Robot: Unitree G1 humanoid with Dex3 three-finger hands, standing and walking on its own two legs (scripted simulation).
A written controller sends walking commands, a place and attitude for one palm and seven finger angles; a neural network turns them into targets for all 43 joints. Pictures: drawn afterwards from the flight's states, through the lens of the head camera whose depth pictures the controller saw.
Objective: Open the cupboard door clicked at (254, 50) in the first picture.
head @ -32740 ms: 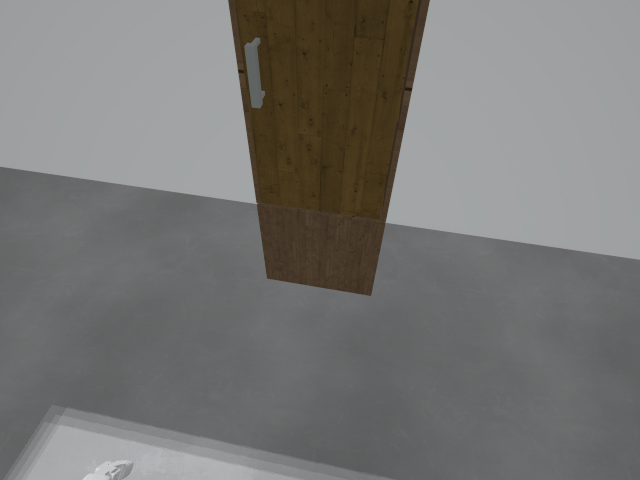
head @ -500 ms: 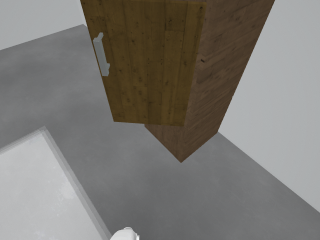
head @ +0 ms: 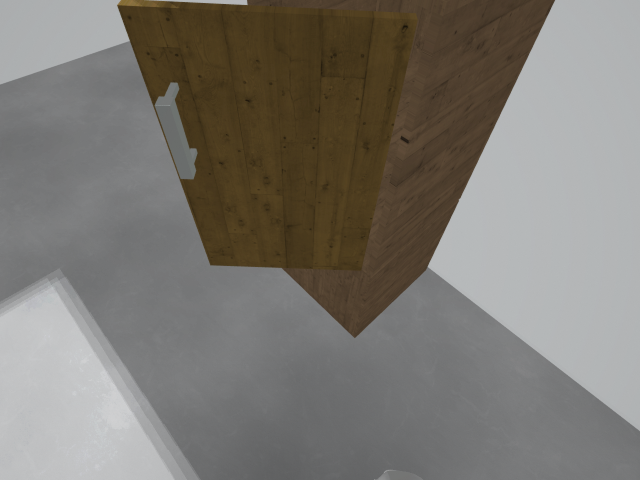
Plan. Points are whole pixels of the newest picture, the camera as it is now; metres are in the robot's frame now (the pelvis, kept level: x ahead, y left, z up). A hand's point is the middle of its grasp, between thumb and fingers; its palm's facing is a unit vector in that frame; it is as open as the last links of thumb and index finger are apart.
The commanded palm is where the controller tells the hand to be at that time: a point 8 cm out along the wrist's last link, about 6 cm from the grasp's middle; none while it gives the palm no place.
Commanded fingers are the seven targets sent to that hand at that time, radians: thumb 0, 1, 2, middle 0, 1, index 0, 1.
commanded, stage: come to a stop and stand still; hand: left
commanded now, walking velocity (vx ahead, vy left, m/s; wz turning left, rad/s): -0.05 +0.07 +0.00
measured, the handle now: (180, 132) +0.57 +0.25 +0.08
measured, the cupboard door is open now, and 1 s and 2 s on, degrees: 45 45 45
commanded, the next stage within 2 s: look again from close up in 0.64 s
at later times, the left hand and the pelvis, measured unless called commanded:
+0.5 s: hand out of the picture +0.03 +0.12 -0.18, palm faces +0.06 -0.98 -0.20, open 7.2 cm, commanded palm none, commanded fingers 0.00 0.90 0.90 -0.20 -0.30 -0.20 -0.30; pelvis -0.01 -0.06 +0.00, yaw +1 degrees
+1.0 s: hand out of the picture -0.05 +0.12 -0.18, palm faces +0.03 -0.98 -0.17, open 7.3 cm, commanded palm none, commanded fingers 0.00 0.90 0.90 -0.20 -0.30 -0.20 -0.30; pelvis -0.04 -0.04 -0.01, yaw +1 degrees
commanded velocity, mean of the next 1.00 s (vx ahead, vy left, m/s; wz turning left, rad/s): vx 0.00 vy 0.00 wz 0.00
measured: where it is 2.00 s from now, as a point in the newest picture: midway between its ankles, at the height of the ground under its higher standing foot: outside the picture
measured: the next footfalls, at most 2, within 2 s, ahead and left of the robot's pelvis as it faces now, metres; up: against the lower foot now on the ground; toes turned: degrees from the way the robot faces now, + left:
right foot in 0.10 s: +0.02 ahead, -0.16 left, +0.00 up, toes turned -4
left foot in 0.36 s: +0.01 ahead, +0.07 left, +0.00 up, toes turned +4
